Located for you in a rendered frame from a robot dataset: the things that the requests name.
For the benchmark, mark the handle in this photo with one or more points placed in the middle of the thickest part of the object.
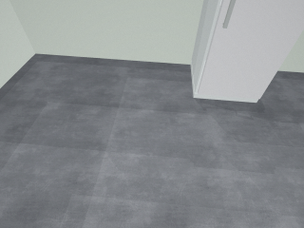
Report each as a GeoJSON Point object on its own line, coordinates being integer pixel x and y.
{"type": "Point", "coordinates": [229, 13]}

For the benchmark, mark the fridge door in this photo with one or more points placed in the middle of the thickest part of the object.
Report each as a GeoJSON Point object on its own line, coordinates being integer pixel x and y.
{"type": "Point", "coordinates": [244, 58]}

